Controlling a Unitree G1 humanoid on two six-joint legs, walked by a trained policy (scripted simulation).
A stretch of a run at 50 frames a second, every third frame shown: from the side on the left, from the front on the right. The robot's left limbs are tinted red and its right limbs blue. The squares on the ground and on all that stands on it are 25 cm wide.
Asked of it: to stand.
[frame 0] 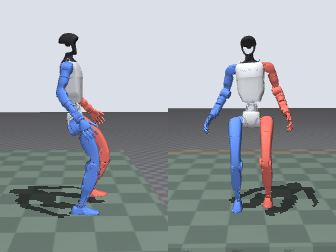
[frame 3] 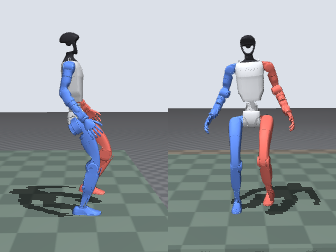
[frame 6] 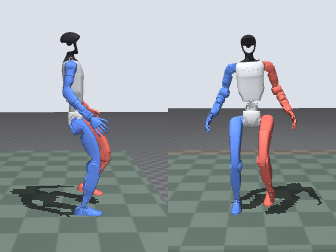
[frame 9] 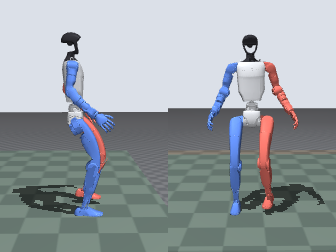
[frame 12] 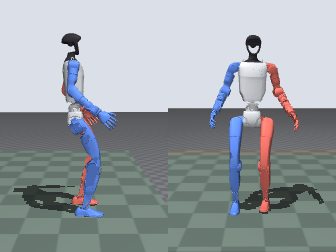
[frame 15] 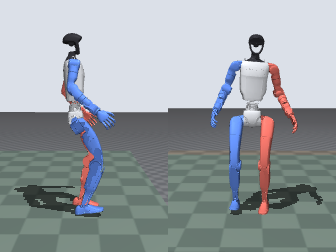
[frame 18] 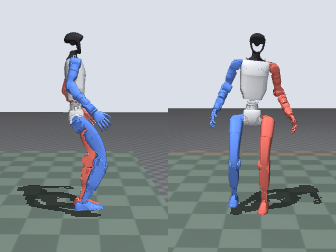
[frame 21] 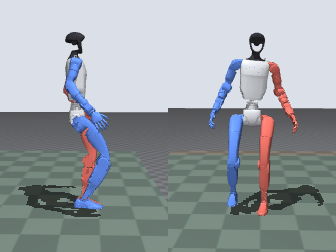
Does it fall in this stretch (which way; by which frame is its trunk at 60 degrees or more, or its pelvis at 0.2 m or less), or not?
no
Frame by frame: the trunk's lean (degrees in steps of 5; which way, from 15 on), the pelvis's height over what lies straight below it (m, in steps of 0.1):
0: 5, 0.7
3: 5, 0.8
6: 5, 0.8
9: 5, 0.8
12: 5, 0.8
15: 5, 0.8
18: 5, 0.8
21: 5, 0.8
